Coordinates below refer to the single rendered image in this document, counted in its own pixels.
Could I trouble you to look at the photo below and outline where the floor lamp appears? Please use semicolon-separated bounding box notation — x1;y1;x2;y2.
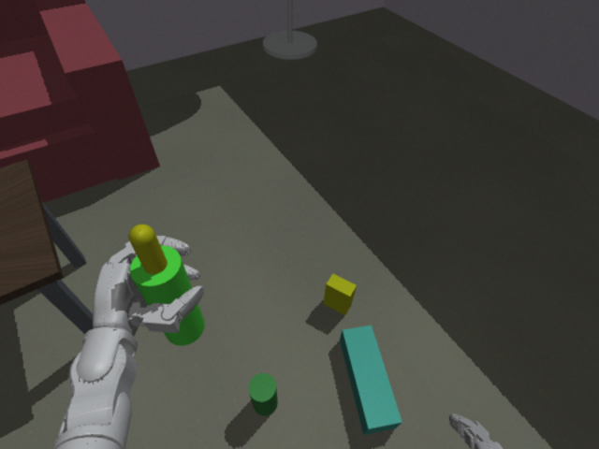
263;0;317;60

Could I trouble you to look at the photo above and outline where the coffee table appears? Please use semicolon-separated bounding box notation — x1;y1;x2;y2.
0;160;93;334

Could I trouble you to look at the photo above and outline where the left robot hand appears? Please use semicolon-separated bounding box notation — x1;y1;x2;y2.
93;236;204;337

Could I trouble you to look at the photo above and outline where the left robot arm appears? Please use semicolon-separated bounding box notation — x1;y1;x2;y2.
53;326;138;449

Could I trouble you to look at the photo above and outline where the sofa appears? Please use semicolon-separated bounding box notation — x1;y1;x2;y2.
0;0;160;203

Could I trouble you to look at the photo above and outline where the right robot hand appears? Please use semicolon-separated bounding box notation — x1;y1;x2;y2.
449;413;503;449

